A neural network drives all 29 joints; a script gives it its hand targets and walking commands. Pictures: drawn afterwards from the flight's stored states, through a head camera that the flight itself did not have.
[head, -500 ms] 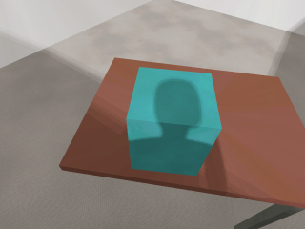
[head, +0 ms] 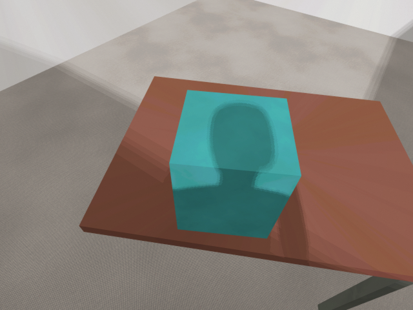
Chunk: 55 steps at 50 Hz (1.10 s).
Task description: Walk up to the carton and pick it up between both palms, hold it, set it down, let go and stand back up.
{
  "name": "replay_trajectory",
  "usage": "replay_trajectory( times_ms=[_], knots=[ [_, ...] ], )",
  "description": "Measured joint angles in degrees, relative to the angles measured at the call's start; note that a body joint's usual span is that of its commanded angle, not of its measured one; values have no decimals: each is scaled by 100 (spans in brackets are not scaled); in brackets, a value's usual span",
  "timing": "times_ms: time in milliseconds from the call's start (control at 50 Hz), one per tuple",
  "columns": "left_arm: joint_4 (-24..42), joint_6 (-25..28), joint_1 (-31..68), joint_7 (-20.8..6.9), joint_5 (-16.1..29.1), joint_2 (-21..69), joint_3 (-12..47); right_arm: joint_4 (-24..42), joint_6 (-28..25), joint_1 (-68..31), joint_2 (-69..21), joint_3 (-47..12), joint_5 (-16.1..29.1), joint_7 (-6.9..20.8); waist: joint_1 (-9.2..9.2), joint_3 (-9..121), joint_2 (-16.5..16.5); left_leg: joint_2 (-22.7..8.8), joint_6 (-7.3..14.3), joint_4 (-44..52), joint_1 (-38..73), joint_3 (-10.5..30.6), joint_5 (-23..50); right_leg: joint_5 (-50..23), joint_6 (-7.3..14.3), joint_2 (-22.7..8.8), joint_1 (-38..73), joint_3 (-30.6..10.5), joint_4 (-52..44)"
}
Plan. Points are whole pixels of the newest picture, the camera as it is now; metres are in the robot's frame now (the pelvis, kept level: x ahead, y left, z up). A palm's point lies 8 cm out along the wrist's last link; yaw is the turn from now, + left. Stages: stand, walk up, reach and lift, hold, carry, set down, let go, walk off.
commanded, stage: stand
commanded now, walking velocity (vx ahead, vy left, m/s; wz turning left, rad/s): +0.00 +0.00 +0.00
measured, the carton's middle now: (228, 167) +0.39 -0.04 +0.03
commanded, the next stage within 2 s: none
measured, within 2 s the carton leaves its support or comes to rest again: neither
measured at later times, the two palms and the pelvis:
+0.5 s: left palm out of the picture -0.02 +0.21 -0.15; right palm out of the picture -0.01 -0.20 -0.15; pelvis +0.01 +0.00 +0.00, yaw +0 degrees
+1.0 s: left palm out of the picture -0.02 +0.22 -0.15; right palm out of the picture +0.01 -0.20 -0.15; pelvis +0.02 +0.01 +0.00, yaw +1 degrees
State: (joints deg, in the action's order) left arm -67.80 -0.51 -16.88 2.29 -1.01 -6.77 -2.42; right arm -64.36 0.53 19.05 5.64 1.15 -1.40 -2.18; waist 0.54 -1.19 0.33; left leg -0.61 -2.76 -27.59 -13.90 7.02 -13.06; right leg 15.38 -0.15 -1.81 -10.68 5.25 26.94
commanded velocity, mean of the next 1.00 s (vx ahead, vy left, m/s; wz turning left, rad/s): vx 0.00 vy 0.00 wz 0.00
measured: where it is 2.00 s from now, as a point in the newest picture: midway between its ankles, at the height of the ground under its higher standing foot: outside the picture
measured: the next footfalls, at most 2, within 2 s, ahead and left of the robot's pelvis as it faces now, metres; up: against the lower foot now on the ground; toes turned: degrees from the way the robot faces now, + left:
none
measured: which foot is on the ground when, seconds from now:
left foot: down 0.00-1.00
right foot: down 0.00-1.00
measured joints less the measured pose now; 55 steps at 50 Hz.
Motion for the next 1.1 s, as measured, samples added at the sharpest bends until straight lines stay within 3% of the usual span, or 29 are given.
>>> replay_trajectory(
  times_ms=[1100],
  knots=[
    [44,23,31,11,15,-28,1,-69,-42,-225,56,15,43,-27,41,-114,29,87,75,-7,200,68,-169,124,-84,-78,321,86,-155]
  ],
)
